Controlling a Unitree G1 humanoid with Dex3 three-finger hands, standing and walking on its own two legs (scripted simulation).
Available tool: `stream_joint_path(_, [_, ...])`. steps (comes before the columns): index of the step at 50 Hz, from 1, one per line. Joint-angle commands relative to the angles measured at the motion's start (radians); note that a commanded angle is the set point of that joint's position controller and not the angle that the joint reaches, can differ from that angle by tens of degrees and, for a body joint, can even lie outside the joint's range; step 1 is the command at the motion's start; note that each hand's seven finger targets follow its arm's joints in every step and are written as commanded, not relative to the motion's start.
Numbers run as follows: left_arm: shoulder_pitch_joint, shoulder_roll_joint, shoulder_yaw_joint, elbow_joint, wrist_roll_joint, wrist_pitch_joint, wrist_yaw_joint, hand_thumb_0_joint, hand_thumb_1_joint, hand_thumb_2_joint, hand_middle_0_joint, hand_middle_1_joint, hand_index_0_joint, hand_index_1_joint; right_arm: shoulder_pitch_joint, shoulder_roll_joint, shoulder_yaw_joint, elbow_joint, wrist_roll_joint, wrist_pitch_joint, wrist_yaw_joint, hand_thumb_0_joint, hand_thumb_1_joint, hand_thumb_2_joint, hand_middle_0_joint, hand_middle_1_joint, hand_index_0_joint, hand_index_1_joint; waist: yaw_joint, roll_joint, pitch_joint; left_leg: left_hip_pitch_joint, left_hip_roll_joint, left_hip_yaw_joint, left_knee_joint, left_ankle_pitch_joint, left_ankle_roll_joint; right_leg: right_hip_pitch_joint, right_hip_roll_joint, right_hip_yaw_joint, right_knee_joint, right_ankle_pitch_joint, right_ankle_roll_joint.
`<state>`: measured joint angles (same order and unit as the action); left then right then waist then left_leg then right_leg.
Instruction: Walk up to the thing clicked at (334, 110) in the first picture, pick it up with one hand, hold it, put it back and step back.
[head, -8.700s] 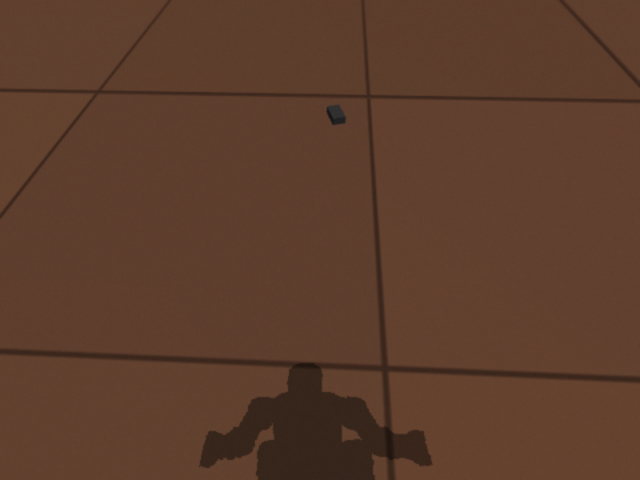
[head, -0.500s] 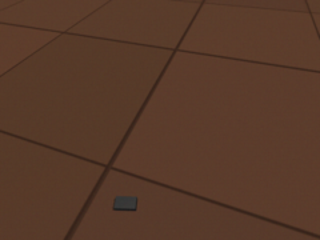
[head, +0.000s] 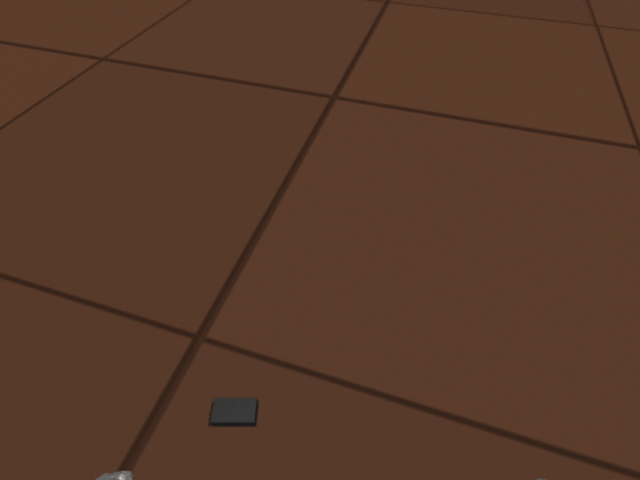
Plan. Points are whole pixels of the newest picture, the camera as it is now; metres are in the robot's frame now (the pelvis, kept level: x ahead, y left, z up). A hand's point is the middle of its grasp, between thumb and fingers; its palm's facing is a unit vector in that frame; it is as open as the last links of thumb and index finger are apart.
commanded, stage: walk up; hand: left
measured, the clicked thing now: (235, 411) +0.43 +0.26 -0.76
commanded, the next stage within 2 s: none
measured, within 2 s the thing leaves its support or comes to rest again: neither
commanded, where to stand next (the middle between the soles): +0.05 +0.00 m, yaw +1 degrees
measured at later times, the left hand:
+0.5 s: hand out of the picture +0.08 +0.24 -0.14, palm faces -0.02 -0.92 -0.40, open 7.4 cm
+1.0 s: hand (143, 462) +0.18 +0.27 -0.16, palm faces +0.01 -0.91 -0.41, open 7.4 cm
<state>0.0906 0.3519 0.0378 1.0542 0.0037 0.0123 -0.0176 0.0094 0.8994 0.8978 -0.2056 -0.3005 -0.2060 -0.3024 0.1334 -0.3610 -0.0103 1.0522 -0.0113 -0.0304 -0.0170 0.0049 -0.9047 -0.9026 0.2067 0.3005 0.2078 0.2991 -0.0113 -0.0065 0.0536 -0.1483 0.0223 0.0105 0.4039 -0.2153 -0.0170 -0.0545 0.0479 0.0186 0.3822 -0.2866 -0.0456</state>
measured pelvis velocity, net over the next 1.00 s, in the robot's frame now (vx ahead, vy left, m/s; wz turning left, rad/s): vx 0.04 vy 0.00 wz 0.01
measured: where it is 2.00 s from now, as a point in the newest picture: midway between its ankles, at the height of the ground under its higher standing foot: outside the picture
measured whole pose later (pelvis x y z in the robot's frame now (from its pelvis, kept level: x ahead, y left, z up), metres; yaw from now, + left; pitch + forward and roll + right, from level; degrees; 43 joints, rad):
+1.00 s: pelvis +0.04 +0.00 -0.02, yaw +0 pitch -3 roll +0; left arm 0.07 0.37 0.05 0.83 -0.04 0.04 0.05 0.01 0.90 0.90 -0.21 -0.30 -0.21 -0.30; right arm 0.05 -0.34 -0.05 0.78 -0.03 0.06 0.00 0.00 -0.90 -0.90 0.21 0.30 0.21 0.30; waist -0.03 0.02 0.25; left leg -0.36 -0.06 0.00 0.54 -0.13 0.06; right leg -0.40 0.04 0.10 1.06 -0.54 0.01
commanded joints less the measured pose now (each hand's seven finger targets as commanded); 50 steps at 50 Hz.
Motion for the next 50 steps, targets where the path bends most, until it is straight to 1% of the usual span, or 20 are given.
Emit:
stream_joint_path(1, [-0.030,0.220,0.045,-0.059,0.002,-0.023,0.015,0.000,0.900,0.900,-0.200,-0.300,-0.200,-0.300,-0.035,-0.208,-0.047,-0.062,-0.002,-0.025,-0.012,0.000,-0.900,-0.900,0.200,0.300,0.200,0.300,0.008,-0.007,-0.099,0.093,0.096,-0.071,-0.016,0.300,0.066,-0.039,-0.144,0.100,-0.049,0.349,-0.008])
stream_joint_path(5, [-0.033,0.219,0.046,-0.054,0.003,-0.022,0.016,0.000,0.900,0.900,-0.200,-0.300,-0.200,-0.300,-0.029,-0.210,-0.045,-0.057,0.000,-0.024,-0.011,0.000,-0.900,-0.900,0.200,0.300,0.200,0.300,0.006,-0.020,-0.105,0.100,0.099,-0.069,-0.010,0.303,0.068,-0.034,-0.144,0.100,-0.057,0.354,-0.007])
stream_joint_path(8, [-0.021,0.235,0.063,-0.093,0.027,-0.025,-0.010,0.000,0.900,0.900,-0.200,-0.300,-0.200,-0.300,0.103,-0.276,-0.083,-0.056,-0.010,-0.030,0.003,0.000,-0.900,-0.900,0.200,0.300,0.200,0.300,-0.019,0.006,-0.046,0.113,0.115,-0.168,-0.016,-0.288,0.158,-0.226,-0.109,0.130,0.022,-0.311,-0.057])
stream_joint_path(10, [-0.040,0.211,0.061,-0.113,0.032,-0.026,-0.023,0.000,0.900,0.900,-0.200,-0.300,-0.200,-0.300,0.142,-0.302,-0.096,-0.057,-0.017,-0.032,0.007,0.000,-0.900,-0.900,0.200,0.300,0.200,0.300,-0.040,0.063,0.061,0.104,0.195,-0.330,-0.121,-0.460,0.210,-0.402,-0.076,0.108,0.117,-0.333,-0.047])
stream_joint_path(11, [-0.023,0.208,0.063,-0.116,0.032,-0.028,-0.024,0.000,0.900,0.900,-0.200,-0.300,-0.200,-0.300,0.145,-0.328,-0.108,-0.067,-0.020,-0.035,0.007,0.000,-0.900,-0.900,0.200,0.300,0.200,0.300,-0.033,0.122,0.105,0.066,0.273,-0.419,-0.194,-0.462,0.253,-0.411,-0.052,0.042,0.252,-0.243,-0.031])
stream_joint_path(13, [0.028,0.221,0.070,-0.136,0.034,-0.040,-0.022,0.000,0.900,0.900,-0.200,-0.300,-0.200,-0.300,0.110,-0.344,-0.114,-0.107,-0.022,-0.048,0.009,0.000,-0.900,-0.900,0.200,0.300,0.200,0.300,-0.002,0.109,0.125,0.065,0.356,-0.458,-0.171,-0.152,0.315,-0.421,-0.100,0.054,0.308,-0.252,-0.019])
stream_joint_path(16, [0.216,0.236,0.088,-0.093,0.033,-0.072,-0.015,0.000,0.900,0.900,-0.200,-0.300,-0.200,-0.300,0.041,-0.268,-0.096,-0.161,-0.004,-0.046,0.018,0.000,-0.900,-0.900,0.200,0.300,0.200,0.300,0.096,0.007,0.022,-0.065,0.201,-0.197,0.174,0.220,0.206,-0.094,-0.114,0.101,-0.029,-0.050,-0.017])
stream_joint_path(17, [0.271,0.300,0.101,-0.074,0.032,-0.081,-0.004,0.000,0.900,0.900,-0.200,-0.300,-0.200,-0.300,-0.008,-0.177,-0.068,-0.189,0.011,-0.038,0.021,0.000,-0.900,-0.900,0.200,0.300,0.200,0.300,0.119,-0.228,0.008,-0.261,0.000,0.000,0.456,0.066,0.088,0.076,-0.233,0.346,-0.201,0.136,-0.023])
stream_joint_path(18, [0.258,0.332,0.097,-0.087,0.023,-0.084,0.008,0.000,0.900,0.900,-0.200,-0.300,-0.200,-0.300,-0.019,-0.152,-0.056,-0.186,0.002,-0.019,0.012,0.000,-0.900,-0.900,0.200,0.300,0.200,0.300,0.104,-0.180,0.040,-0.468,-0.107,-0.028,0.499,-0.313,0.032,0.192,-0.349,0.472,-0.164,0.443,-0.048])
stream_joint_path(20, [0.219,0.309,0.094,-0.130,0.012,-0.073,0.019,0.000,0.900,0.900,-0.200,-0.300,-0.200,-0.300,0.047,-0.214,-0.072,-0.175,0.000,-0.011,-0.003,0.000,-0.900,-0.900,0.200,0.300,0.200,0.300,0.068,-0.054,0.027,-0.414,-0.057,-0.110,0.573,-0.351,0.041,0.130,-0.383,0.388,-0.034,0.710,-0.135])
stream_joint_path(22, [0.170,0.253,0.073,-0.148,-0.003,-0.074,0.039,0.000,0.900,0.900,-0.200,-0.300,-0.200,-0.300,0.093,-0.206,-0.073,-0.145,0.004,0.010,0.002,0.000,-0.900,-0.900,0.200,0.300,0.200,0.300,0.021,-0.035,0.025,-0.414,-0.045,-0.147,0.576,-0.259,0.043,0.175,-0.302,0.215,-0.011,0.861,-0.056])
stream_joint_path(24, [0.125,0.250,0.066,-0.163,-0.002,-0.072,0.056,0.000,0.900,0.900,-0.200,-0.300,-0.200,-0.300,0.127,-0.184,-0.071,-0.134,0.007,0.038,0.005,0.000,-0.900,-0.900,0.200,0.300,0.200,0.300,-0.004,-0.044,0.008,-0.344,-0.061,-0.133,0.528,-0.160,0.045,0.110,-0.248,0.118,0.001,0.881,0.025])
stream_joint_path(33, [0.076,0.238,0.064,-0.230,-0.012,-0.021,0.081,0.000,0.900,0.900,-0.200,-0.300,-0.200,-0.300,0.075,-0.180,-0.084,-0.194,-0.009,0.074,0.008,0.000,-0.900,-0.900,0.200,0.300,0.200,0.300,0.015,-0.176,-0.014,-0.216,-0.040,-0.049,0.279,-0.036,0.052,0.007,-0.260,0.074,0.165,0.838,-0.045])
stream_joint_path(36, [0.081,0.245,0.063,-0.237,-0.029,-0.012,0.083,0.000,0.900,0.900,-0.200,-0.300,-0.200,-0.300,0.090,-0.198,-0.095,-0.196,-0.018,0.064,0.006,0.000,-0.900,-0.900,0.200,0.300,0.200,0.300,-0.005,-0.106,-0.053,-0.108,-0.050,-0.003,0.077,0.206,0.086,0.007,-0.217,0.047,0.336,0.871,0.004])
stream_joint_path(37, [0.082,0.233,0.063,-0.250,-0.038,-0.014,0.081,0.000,0.900,0.900,-0.200,-0.300,-0.200,-0.300,0.114,-0.246,-0.112,-0.206,-0.018,0.056,0.003,0.000,-0.900,-0.900,0.200,0.300,0.200,0.300,-0.039,0.004,-0.127,0.017,0.027,-0.081,0.057,0.665,0.147,-0.039,-0.139,0.008,0.538,0.732,0.049])
stream_joint_path(39, [0.114,0.178,0.062,-0.254,-0.057,-0.002,0.091,0.000,0.900,0.900,-0.200,-0.300,-0.200,-0.300,0.141,-0.311,-0.134,-0.231,-0.006,0.049,-0.005,0.000,-0.900,-0.900,0.200,0.300,0.200,0.300,-0.064,0.272,-0.259,0.272,0.314,-0.467,0.103,1.293,0.390,-0.331,0.112,0.027,0.945,-0.422,0.077])
stream_joint_path(40, [0.088,0.190,0.056,-0.243,-0.044,0.009,0.097,0.000,0.900,0.900,-0.200,-0.300,-0.200,-0.300,0.131,-0.293,-0.136,-0.232,0.005,0.050,-0.008,0.000,-0.900,-0.900,0.200,0.300,0.200,0.300,-0.053,0.209,-0.215,0.152,0.324,-0.462,0.071,1.154,0.379,-0.296,0.032,0.128,0.917,-0.455,0.045])
stream_joint_path(42, [0.112,0.212,0.061,-0.231,-0.044,0.021,0.087,0.000,0.900,0.900,-0.200,-0.300,-0.200,-0.300,-0.005,-0.217,-0.111,-0.291,0.003,0.068,-0.014,0.000,-0.900,-0.900,0.200,0.300,0.200,0.300,-0.009,0.103,-0.134,0.010,0.212,-0.257,0.030,0.805,0.281,-0.304,0.030,0.142,0.932,-0.352,0.030])
stream_joint_path(44, [0.160,0.221,0.066,-0.211,-0.048,0.028,0.084,0.000,0.900,0.900,-0.200,-0.300,-0.200,-0.300,-0.046,-0.207,-0.108,-0.325,-0.009,0.076,-0.011,0.000,-0.900,-0.900,0.200,0.300,0.200,0.300,0.014,0.069,-0.101,-0.044,0.165,-0.185,0.040,0.672,0.247,-0.309,0.031,0.112,0.890,-0.276,0.040])
stream_joint_path(50, [0.166,0.198,0.074,-0.240,-0.031,0.010,0.086,0.000,0.900,0.900,-0.200,-0.300,-0.200,-0.300,-0.018,-0.215,-0.126,-0.360,-0.031,0.091,0.020,0.000,-0.900,-0.900,0.200,0.300,0.200,0.300,-0.014,0.166,-0.133,0.002,0.178,-0.229,0.074,0.528,0.275,-0.261,-0.024,-0.001,0.504,-0.216,0.070])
